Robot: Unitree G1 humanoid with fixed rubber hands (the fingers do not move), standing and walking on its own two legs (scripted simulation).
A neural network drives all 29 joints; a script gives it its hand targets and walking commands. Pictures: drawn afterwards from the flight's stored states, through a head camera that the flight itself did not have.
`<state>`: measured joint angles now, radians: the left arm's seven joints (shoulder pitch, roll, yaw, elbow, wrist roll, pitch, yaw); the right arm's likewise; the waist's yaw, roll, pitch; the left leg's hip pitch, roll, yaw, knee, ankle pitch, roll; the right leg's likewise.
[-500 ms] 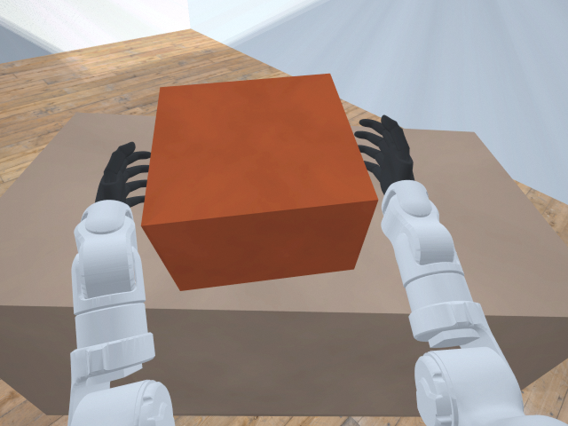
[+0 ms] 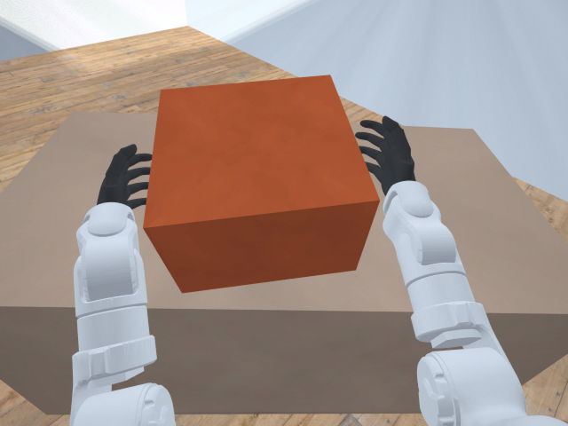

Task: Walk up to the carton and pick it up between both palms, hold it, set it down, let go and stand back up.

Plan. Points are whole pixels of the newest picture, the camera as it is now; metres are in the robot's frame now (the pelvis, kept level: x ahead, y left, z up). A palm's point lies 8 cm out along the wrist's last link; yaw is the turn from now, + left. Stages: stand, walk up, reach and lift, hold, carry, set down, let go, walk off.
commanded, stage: hold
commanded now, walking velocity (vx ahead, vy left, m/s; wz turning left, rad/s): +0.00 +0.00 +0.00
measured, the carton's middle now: (258, 180) +0.44 +0.01 +0.12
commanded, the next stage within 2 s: none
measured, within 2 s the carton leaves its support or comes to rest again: neither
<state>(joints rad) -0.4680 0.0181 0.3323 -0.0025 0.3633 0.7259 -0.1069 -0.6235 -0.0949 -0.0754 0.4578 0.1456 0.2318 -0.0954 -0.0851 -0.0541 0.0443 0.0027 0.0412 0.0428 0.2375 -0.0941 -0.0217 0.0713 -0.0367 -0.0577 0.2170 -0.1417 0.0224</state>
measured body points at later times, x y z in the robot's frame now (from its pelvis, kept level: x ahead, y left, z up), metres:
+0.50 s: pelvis +0.00 +0.00 +0.00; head -0.04 +0.02 +0.45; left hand +0.36 +0.20 +0.17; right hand +0.37 -0.17 +0.20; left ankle +0.03 +0.13 -0.75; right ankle +0.00 -0.13 -0.75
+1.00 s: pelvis +0.00 +0.00 +0.00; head -0.04 +0.02 +0.45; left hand +0.36 +0.19 +0.17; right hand +0.37 -0.18 +0.20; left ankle +0.03 +0.13 -0.75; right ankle +0.00 -0.13 -0.75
